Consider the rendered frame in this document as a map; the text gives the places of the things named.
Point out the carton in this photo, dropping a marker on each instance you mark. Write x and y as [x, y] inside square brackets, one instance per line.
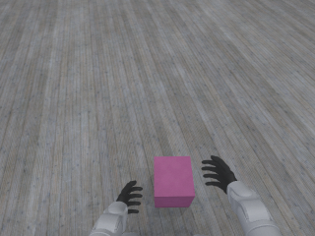
[173, 181]

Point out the right robot hand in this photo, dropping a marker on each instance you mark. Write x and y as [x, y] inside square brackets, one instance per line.
[224, 175]

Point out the left robot hand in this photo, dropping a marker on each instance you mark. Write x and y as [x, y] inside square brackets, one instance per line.
[125, 196]

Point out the robot left forearm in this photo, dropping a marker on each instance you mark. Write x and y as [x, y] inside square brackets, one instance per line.
[112, 222]

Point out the robot right forearm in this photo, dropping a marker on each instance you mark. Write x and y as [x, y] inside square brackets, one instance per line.
[254, 217]

